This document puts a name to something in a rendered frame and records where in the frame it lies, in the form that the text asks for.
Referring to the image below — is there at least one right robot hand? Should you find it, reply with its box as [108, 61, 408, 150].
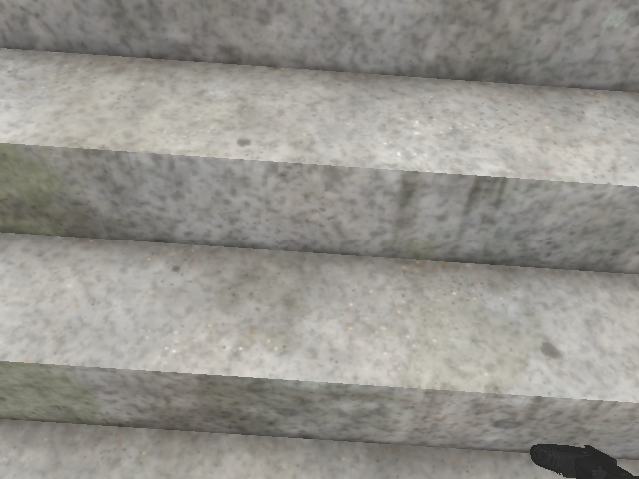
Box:
[530, 444, 639, 479]

